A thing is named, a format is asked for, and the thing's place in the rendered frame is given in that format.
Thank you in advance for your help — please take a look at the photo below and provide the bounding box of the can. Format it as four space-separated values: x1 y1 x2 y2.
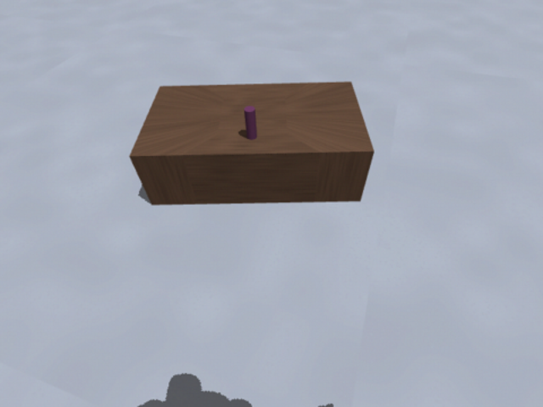
244 106 257 140

